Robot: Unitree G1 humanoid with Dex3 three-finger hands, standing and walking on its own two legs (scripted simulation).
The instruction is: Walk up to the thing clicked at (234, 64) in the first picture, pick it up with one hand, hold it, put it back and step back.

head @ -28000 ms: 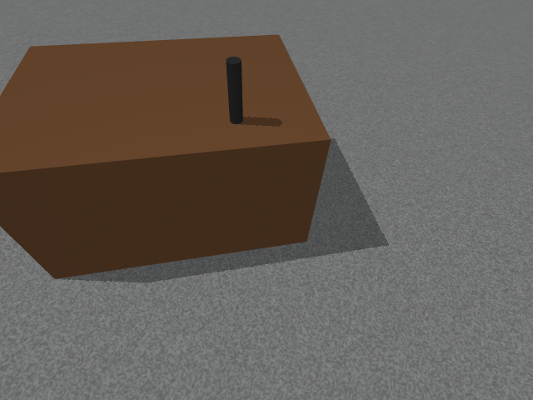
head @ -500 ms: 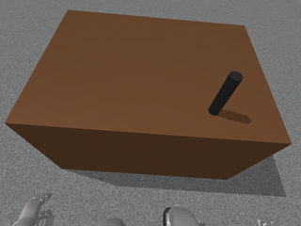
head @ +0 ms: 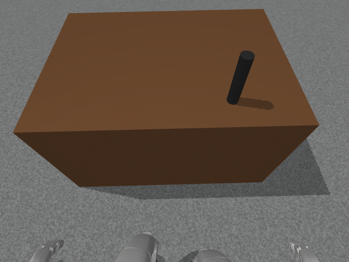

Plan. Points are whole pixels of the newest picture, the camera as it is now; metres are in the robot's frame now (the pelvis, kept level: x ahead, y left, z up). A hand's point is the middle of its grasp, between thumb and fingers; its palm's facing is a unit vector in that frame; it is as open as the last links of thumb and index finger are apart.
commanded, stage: step back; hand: right
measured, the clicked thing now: (239, 80) +0.66 -0.20 -0.06
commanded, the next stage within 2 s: none
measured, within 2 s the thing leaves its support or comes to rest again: neither
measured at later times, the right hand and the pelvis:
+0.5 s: hand out of the picture -0.04 -0.25 -0.12, palm faces -0.11 +0.89 -0.44, open 7.4 cm; pelvis -0.15 +0.01 +0.01, yaw +3 degrees
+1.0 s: hand out of the picture -0.22 -0.31 -0.16, palm faces -0.11 +0.91 -0.39, open 7.4 cm; pelvis -0.32 -0.05 +0.00, yaw +4 degrees
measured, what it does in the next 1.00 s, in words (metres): walks backwards: left foot, then right foot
